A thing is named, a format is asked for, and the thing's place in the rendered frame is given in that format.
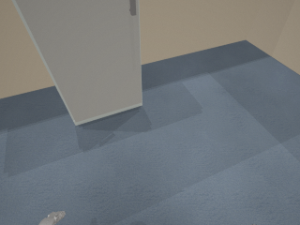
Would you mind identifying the robot left hand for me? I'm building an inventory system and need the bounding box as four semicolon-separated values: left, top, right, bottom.
38;211;66;225

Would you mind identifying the fridge door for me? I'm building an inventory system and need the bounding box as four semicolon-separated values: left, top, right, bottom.
15;0;142;123

